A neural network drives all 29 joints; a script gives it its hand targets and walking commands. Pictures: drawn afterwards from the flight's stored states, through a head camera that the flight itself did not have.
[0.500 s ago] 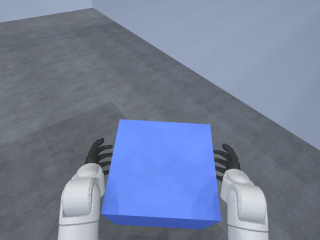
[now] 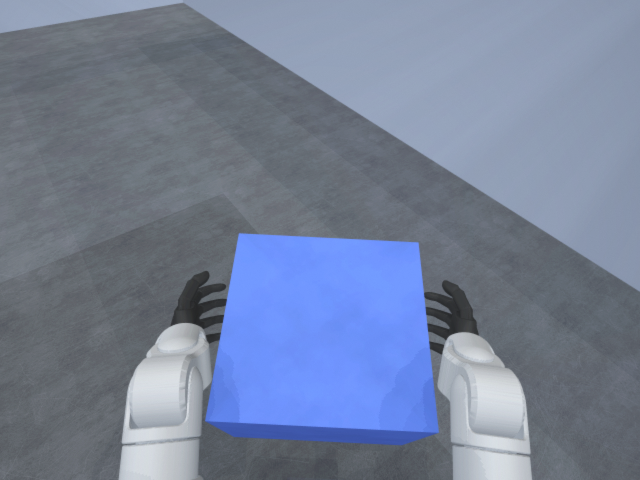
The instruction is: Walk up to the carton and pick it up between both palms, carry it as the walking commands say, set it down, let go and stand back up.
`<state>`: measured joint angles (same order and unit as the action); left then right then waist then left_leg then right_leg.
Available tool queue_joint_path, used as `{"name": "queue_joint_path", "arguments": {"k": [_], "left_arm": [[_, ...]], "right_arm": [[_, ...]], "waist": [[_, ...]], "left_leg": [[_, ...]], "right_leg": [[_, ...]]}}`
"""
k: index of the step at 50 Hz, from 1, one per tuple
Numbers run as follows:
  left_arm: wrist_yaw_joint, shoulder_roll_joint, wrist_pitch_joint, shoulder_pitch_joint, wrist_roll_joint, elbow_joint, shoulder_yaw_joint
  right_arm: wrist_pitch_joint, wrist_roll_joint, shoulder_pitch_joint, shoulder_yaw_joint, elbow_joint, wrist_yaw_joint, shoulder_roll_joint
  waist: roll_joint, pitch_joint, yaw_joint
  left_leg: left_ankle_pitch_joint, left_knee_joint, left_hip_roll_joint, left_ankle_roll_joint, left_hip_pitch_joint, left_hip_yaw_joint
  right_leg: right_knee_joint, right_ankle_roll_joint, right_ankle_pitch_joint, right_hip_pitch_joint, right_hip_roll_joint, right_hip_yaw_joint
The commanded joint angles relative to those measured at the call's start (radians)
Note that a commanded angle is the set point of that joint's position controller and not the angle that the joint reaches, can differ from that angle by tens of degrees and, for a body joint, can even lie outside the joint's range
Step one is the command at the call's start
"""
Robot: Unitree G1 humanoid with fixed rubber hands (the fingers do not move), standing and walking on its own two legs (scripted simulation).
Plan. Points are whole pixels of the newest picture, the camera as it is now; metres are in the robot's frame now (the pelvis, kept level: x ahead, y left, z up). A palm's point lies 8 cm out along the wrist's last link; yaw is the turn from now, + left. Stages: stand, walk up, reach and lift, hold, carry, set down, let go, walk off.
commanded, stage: carry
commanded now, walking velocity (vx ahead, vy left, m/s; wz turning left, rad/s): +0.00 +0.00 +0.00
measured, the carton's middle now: (323, 343) +0.31 +0.00 -0.02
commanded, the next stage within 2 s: none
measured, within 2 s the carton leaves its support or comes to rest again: neither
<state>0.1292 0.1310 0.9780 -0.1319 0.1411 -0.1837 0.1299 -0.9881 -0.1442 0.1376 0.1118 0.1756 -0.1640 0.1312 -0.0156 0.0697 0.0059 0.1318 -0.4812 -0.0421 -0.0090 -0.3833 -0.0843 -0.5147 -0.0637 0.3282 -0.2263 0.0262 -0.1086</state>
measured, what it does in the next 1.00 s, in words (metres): walks ahead: left foot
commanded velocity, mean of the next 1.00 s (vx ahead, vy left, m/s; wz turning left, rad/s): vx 0.28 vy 0.00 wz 0.34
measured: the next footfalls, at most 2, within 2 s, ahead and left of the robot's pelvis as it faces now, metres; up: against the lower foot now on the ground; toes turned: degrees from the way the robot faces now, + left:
left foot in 0.84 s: +0.12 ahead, +0.16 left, +0.00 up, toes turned +13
right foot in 1.10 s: +0.33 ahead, -0.05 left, +0.00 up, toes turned +11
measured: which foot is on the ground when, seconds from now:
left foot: down 0.00-0.58, up 0.60-0.82, down 0.84-1.00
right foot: down 0.00-0.84, up 0.86-1.00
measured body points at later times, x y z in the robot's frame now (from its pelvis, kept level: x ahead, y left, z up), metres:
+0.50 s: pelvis +0.00 +0.00 +0.00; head -0.02 -0.01 +0.45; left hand +0.28 +0.16 +0.06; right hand +0.28 -0.17 +0.05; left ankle +0.07 +0.12 -0.73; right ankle -0.03 -0.07 -0.73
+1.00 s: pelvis +0.14 +0.04 +0.01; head +0.17 +0.03 +0.46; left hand +0.36 +0.26 +0.09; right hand +0.43 -0.06 +0.07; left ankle +0.08 +0.15 -0.73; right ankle +0.14 -0.07 -0.70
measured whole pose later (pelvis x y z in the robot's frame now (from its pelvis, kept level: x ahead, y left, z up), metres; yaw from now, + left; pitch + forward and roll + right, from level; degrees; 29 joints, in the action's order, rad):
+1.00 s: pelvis +0.14 +0.04 +0.01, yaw +13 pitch +5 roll +1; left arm 0.16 0.13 1.23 -0.06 0.09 -0.50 0.11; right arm -1.23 -0.08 0.06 0.03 0.48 -0.25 0.13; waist -0.04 0.06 0.03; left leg 0.27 -0.42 0.01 -0.03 -0.24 0.00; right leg -0.84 0.03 0.55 -0.44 -0.05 -0.07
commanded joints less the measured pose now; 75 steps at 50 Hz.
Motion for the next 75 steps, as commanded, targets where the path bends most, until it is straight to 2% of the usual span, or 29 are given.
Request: {"name": "queue_joint_path", "arguments": {"k": [1,8,12,13,14,17,18,23,26,28,32,36,38,39,40,41,42,44,45,47,51,53,54,55,56,59,63,70,75], "left_arm": [[-0.21,0.798,-0.024,-0.397,-0.31,-0.124,-0.58],[-0.212,0.744,-0.028,-0.409,-0.28,-0.066,-0.556],[-0.216,0.796,-0.027,-0.371,-0.298,-0.076,-0.57],[-0.209,0.837,-0.024,-0.39,-0.342,-0.208,-0.617],[-0.213,0.772,-0.023,-0.371,-0.279,-0.035,-0.545],[-0.204,0.802,-0.004,-0.349,-0.322,-0.162,-0.611],[-0.211,0.716,-0.014,-0.363,-0.265,-0.021,-0.53],[-0.217,0.788,-0.049,-0.39,-0.287,-0.051,-0.552],[-0.201,0.883,0.006,-0.456,-0.362,-0.272,-0.657],[-0.185,0.891,0.067,-0.387,-0.38,-0.352,-0.685],[-0.16,0.825,0.188,-0.353,-0.375,-0.374,-0.688],[-0.156,0.774,0.225,-0.333,-0.355,-0.293,-0.667],[-0.158,0.845,0.239,-0.344,-0.392,-0.374,-0.72],[-0.162,0.866,0.242,-0.364,-0.403,-0.393,-0.733],[-0.166,0.873,0.246,-0.388,-0.402,-0.391,-0.723],[-0.177,0.889,0.248,-0.38,-0.404,-0.394,-0.725],[-0.189,0.912,0.24,-0.385,-0.41,-0.361,-0.707],[-0.201,0.944,0.225,-0.336,-0.426,-0.375,-0.694],[-0.204,0.954,0.226,-0.346,-0.439,-0.381,-0.691],[-0.21,0.998,0.209,-0.369,-0.456,-0.431,-0.713],[-0.201,0.967,0.207,-0.368,-0.458,-0.464,-0.732],[-0.192,0.951,0.208,-0.333,-0.456,-0.467,-0.725],[-0.188,0.919,0.214,-0.291,-0.438,-0.452,-0.714],[-0.185,0.899,0.22,-0.278,-0.427,-0.434,-0.698],[-0.178,0.885,0.228,-0.279,-0.413,-0.417,-0.691],[-0.185,0.9,0.232,-0.304,-0.412,-0.402,-0.681],[-0.22,0.926,0.213,-0.377,-0.474,-0.433,-0.699],[-0.223,0.858,0.234,-0.367,-0.482,-0.455,-0.713],[-0.21,0.884,0.246,-0.356,-0.46,-0.453,-0.711]], "right_arm": [[0.033,0.299,0.401,-0.55,0.126,0.246,0.753],[0.031,0.259,0.357,-0.51,0.018,0.255,0.72],[0.038,0.289,0.396,-0.548,0.113,0.249,0.745],[0.032,0.343,0.426,-0.613,0.238,0.244,0.801],[0.03,0.272,0.399,-0.533,0.072,0.246,0.726],[0.011,0.314,0.346,-0.581,0.166,0.241,0.765],[0.016,0.245,0.321,-0.495,-0.02,0.246,0.7],[0.057,0.283,0.425,-0.536,0.085,0.251,0.741],[0.006,0.377,0.457,-0.65,0.272,0.242,0.858],[-0.064,0.405,0.436,-0.695,0.355,0.23,0.872],[-0.187,0.424,0.384,-0.689,0.344,0.218,0.81],[-0.217,0.392,0.3,-0.605,0.211,0.221,0.765],[-0.226,0.413,0.274,-0.646,0.296,0.225,0.84],[-0.227,0.421,0.277,-0.642,0.302,0.228,0.868],[-0.226,0.419,0.279,-0.644,0.3,0.226,0.883],[-0.221,0.401,0.284,-0.64,0.305,0.225,0.87],[-0.215,0.406,0.319,-0.665,0.326,0.22,0.904],[-0.211,0.434,0.37,-0.728,0.425,0.219,0.94],[-0.212,0.447,0.415,-0.74,0.459,0.213,0.955],[-0.205,0.471,0.442,-0.767,0.521,0.224,0.987],[-0.209,0.449,0.313,-0.724,0.462,0.221,0.938],[-0.216,0.45,0.281,-0.725,0.437,0.22,0.938],[-0.221,0.446,0.283,-0.724,0.442,0.219,0.922],[-0.226,0.442,0.308,-0.72,0.451,0.22,0.91],[-0.232,0.447,0.322,-0.733,0.437,0.222,0.907],[-0.239,0.443,0.348,-0.717,0.399,0.232,0.915],[-0.221,0.415,0.349,-0.724,0.378,0.216,0.972],[-0.23,0.37,0.275,-0.689,0.357,0.184,0.936],[-0.233,0.412,0.336,-0.71,0.42,0.194,0.936]], "waist": [[-0.01,0.265,-0.001],[0.005,0.233,0.001],[0.013,0.276,-0.002],[0.014,0.277,-0.002],[0.035,0.257,-0.003],[0.0,0.262,-0.004],[0.019,0.249,-0.001],[0.023,0.236,-0.002],[0.083,0.216,-0.01],[0.187,0.164,-0.021],[0.059,0.046,-0.03],[0.109,0.072,-0.026],[0.09,0.177,-0.007],[0.004,0.262,0.009],[-0.081,0.288,0.036],[-0.309,0.297,0.043],[-0.219,0.252,0.037],[0.025,0.27,0.033],[0.051,0.243,0.029],[0.018,0.22,0.024],[-0.132,0.239,0.014],[-0.096,0.3,-0.017],[0.018,0.344,-0.038],[0.259,0.341,-0.056],[0.262,0.296,-0.044],[0.072,0.203,-0.04],[0.208,0.154,-0.031],[0.202,0.102,-0.024],[0.172,0.199,-0.01]], "left_leg": [[-0.144,0.024,-0.086,-0.048,0.192,0.08],[-0.089,0.046,-0.085,-0.047,0.19,0.086],[-0.176,0.014,-0.086,-0.052,0.196,0.077],[-0.168,0.023,-0.09,-0.046,0.197,0.078],[-0.174,0.011,-0.089,-0.046,0.176,0.074],[-0.15,0.032,-0.088,-0.043,0.19,0.084],[-0.11,0.036,-0.085,-0.044,0.189,0.085],[-0.105,0.025,-0.083,-0.035,0.183,0.073],[0.246,-0.067,-0.019,-0.049,0.025,0.053],[0.247,-0.297,0.033,-0.03,-0.075,-0.008],[0.25,-0.349,-0.03,-0.036,-0.283,0.032],[0.273,-0.104,-0.003,-0.04,-0.218,-0.013],[0.195,0.066,0.106,-0.047,0.054,-0.111],[0.177,0.075,0.109,-0.077,0.289,-0.064],[0.184,0.126,-0.026,-0.155,0.477,0.175],[-0.091,0.131,-0.229,-0.293,0.662,0.544],[-0.25,0.172,-0.311,-0.368,0.701,0.708],[-0.213,0.146,-0.32,-0.35,0.632,0.604],[-0.135,0.175,-0.302,-0.309,0.548,0.538],[-0.082,0.191,-0.206,-0.23,0.413,0.352],[-0.041,0.201,-0.153,-0.184,0.279,0.291],[-0.061,0.012,-0.061,-0.103,0.079,0.157],[-0.013,-0.165,0.023,-0.045,-0.066,0.046],[0.339,-0.408,0.108,-0.005,-0.272,-0.025],[0.443,-0.602,0.075,-0.006,-0.34,0.012],[0.331,-0.579,-0.023,-0.024,-0.332,0.084],[0.112,-0.408,0.004,-0.022,-0.337,-0.002],[-0.028,-0.198,0.035,-0.039,-0.263,-0.144],[-0.142,0.026,0.155,-0.07,0.05,-0.272]], "right_leg": [[0.087,-0.018,-0.243,0.013,-0.155,0.112],[0.114,-0.017,-0.161,-0.015,-0.148,0.12],[0.086,-0.013,-0.285,0.011,-0.159,0.116],[0.084,-0.017,-0.256,0.017,-0.153,0.107],[0.092,-0.008,-0.288,0.017,-0.155,0.113],[0.085,-0.019,-0.233,0.012,-0.152,0.107],[0.103,-0.022,-0.202,-0.004,-0.151,0.116],[0.106,-0.011,-0.257,-0.011,-0.163,0.112],[0.169,-0.05,0.276,0.053,-0.178,0.156],[0.317,-0.1,0.483,0.013,-0.334,0.329],[0.371,-0.144,0.148,0.144,-0.432,0.312],[0.222,-0.099,-0.314,0.289,-0.361,0.107],[0.051,-0.042,-0.454,0.234,-0.284,-0.027],[-0.104,0.012,-0.446,0.102,-0.234,-0.087],[-0.305,0.067,-0.336,-0.103,-0.179,-0.125],[-0.528,0.105,0.092,-0.416,-0.042,-0.107],[-0.644,0.093,0.285,-0.566,-0.022,0.042],[-0.499,0.089,0.296,-0.536,-0.106,0.108],[-0.417,0.099,0.313,-0.479,-0.122,0.106],[-0.242,0.09,0.222,-0.347,-0.102,0.041],[0.009,0.087,-0.088,-0.087,-0.028,-0.042],[0.122,0.064,-0.169,0.257,-0.063,-0.02],[0.17,0.038,-0.095,0.439,-0.188,0.12],[0.269,-0.04,-0.126,0.562,-0.454,0.445],[0.303,-0.091,-0.212,0.522,-0.566,0.566],[0.298,-0.069,-0.223,0.395,-0.516,0.358],[0.267,0.005,-0.475,0.444,-0.36,0.052],[0.268,0.015,-0.695,0.442,-0.308,-0.141],[-0.083,0.079,-1.2,0.433,-0.294,-0.228]]}}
